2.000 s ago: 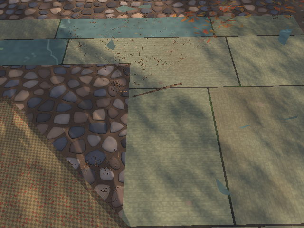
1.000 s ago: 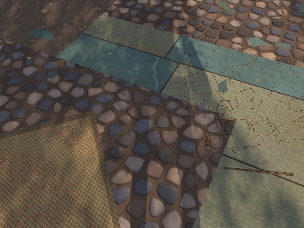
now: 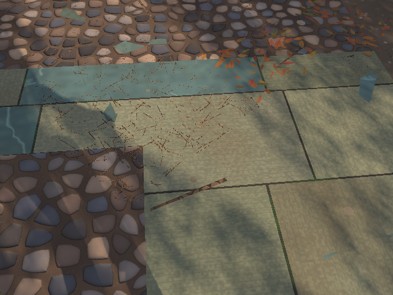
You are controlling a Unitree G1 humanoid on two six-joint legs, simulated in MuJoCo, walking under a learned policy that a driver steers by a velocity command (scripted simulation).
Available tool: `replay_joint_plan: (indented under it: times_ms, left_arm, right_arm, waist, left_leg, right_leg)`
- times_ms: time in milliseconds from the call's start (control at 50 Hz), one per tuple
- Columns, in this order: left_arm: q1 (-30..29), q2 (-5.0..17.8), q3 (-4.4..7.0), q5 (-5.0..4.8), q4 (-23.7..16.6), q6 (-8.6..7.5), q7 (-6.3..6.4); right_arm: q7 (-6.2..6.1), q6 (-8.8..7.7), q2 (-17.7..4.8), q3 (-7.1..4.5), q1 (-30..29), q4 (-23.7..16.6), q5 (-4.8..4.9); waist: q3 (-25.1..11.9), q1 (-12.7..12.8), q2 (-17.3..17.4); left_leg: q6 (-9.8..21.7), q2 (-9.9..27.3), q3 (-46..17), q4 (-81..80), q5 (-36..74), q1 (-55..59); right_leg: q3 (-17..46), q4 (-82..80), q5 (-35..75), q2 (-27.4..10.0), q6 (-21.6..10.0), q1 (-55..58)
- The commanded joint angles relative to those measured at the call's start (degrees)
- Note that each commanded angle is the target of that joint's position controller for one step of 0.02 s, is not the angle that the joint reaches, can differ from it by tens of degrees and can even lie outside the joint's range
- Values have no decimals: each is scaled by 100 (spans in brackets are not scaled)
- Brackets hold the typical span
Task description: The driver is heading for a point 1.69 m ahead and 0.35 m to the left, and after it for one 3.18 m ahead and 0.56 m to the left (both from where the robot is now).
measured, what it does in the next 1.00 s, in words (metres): steps on the spot: right foot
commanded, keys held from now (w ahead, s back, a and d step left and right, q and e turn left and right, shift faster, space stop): no key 1.00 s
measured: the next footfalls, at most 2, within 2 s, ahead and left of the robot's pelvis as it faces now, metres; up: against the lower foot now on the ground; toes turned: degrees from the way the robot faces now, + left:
right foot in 0.36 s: -0.01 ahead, -0.11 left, +0.00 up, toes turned +1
right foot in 1.96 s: +0.46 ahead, -0.04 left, +0.00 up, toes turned -7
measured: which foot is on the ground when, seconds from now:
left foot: down 0.00-1.00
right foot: down 0.00-0.00, up 0.02-0.34, down 0.36-1.00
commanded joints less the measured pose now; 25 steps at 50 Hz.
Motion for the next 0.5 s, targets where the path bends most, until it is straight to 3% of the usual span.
replay_joint_plan:
  times_ms: [20,40,60,80,100,140,240,300,340,360,380,400,420,460,500]
  left_arm:
    - [217,147,22,-26,-394,-114,51]
    - [184,619,146,72,-388,-86,113]
    - [154,780,192,138,-328,-66,120]
    - [144,739,190,102,-208,-50,86]
    - [207,656,168,58,-107,-26,49]
    - [230,553,121,34,-23,7,-19]
    - [-212,226,-85,-17,26,78,-5]
    - [-186,224,-139,-65,163,60,69]
    - [49,197,-188,-18,346,-40,132]
    - [17,405,-180,64,347,-126,176]
    - [-284,810,-127,99,313,-188,201]
    - [-472,468,-227,45,360,-235,151]
    - [-611,294,-293,41,374,-274,129]
    - [-467,325,-312,38,539,-309,179]
    - [-295,339,-324,-2,735,-336,214]
  right_arm:
    - [-139,-125,-1036,-197,381,-337,-111]
    - [-69,-76,-1366,-274,196,-401,-124]
    - [-8,-77,-1097,-235,322,-344,-89]
    - [38,-96,-746,-136,43,-353,-39]
    - [59,-101,-617,-101,-170,-388,-64]
    - [22,-128,-586,-81,-122,-346,-74]
    - [61,-139,-603,-78,304,-58,-74]
    - [119,-61,-750,-136,465,108,-100]
    - [123,-48,-698,-124,489,202,-54]
    - [137,-99,-566,-87,574,183,-43]
    - [169,-144,-334,-25,657,94,21]
    - [138,-100,-311,6,526,241,-1]
    - [125,-77,-376,-12,428,318,-35]
    - [141,-82,-502,-58,402,476,-40]
    - [149,-105,-478,-47,538,645,-33]
  waist:
    - [-705,-28,1103]
    - [-423,-109,1264]
    - [-369,-79,900]
    - [-201,36,680]
    - [-161,97,719]
    - [-314,38,985]
    - [-435,-259,1097]
    - [-401,-286,1245]
    - [-418,-82,946]
    - [-607,-154,610]
    - [-548,-453,-348]
    - [-443,-372,-389]
    - [-274,-369,-393]
    - [-141,-262,-456]
    - [-147,-265,-386]
  left_leg:
    - [513,1968,-1893,-1715,754,1493]
    - [1235,2493,-2619,-1660,1457,708]
    - [1484,2457,-2463,-1562,1784,429]
    - [1355,2053,-1858,-1505,1853,264]
    - [1162,1658,-1303,-1440,2038,230]
    - [1055,1345,-837,-1293,2677,565]
    - [1082,1326,-744,-1121,2403,1009]
    - [1077,1302,-854,-938,2510,913]
    - [739,1221,-783,-681,2643,499]
    - [456,1144,-724,-581,2215,116]
    - [225,599,-209,-510,1253,-98]
    - [163,515,-77,-825,592,632]
    - [145,514,-124,-887,797,777]
    - [164,579,-157,-856,1299,858]
    - [162,656,-191,-920,1517,842]
  right_leg:
    - [240,1118,-1303,-374,135,-717]
    - [-560,2078,-2292,180,215,-1180]
    - [-441,2801,-2136,-146,263,-980]
    - [-407,3081,-1759,-241,293,-909]
    - [-478,3266,-1479,-236,363,-831]
    - [-604,3256,-1294,-218,477,-852]
    - [-982,1451,-1519,-495,538,-327]
    - [-1348,168,-1216,-533,384,256]
    - [-1226,-1318,270,-693,224,1158]
    - [-622,-1395,571,-1199,119,1714]
    - [148,-1180,1250,-1879,-161,1456]
    - [78,-1088,1205,-2048,-349,653]
    - [-59,-1117,728,-1798,-241,508]
    - [-264,-1182,475,-1498,-68,487]
    - [-355,-1165,684,-1435,-43,614]
Velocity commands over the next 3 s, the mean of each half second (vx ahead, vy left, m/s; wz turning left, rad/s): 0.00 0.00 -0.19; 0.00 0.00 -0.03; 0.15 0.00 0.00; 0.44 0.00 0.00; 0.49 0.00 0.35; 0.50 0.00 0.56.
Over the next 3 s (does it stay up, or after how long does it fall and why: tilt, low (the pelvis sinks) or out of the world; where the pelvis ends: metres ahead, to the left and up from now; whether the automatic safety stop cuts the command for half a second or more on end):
stays up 0.88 0.09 -0.01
